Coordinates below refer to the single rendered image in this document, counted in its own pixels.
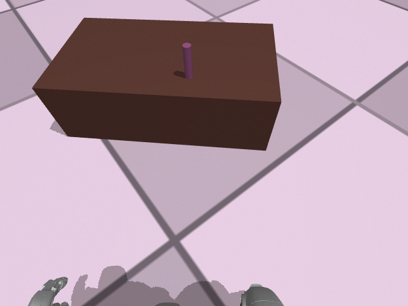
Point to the left robot hand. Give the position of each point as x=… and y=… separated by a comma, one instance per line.
x=50, y=289

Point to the can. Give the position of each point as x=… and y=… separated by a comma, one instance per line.
x=188, y=64

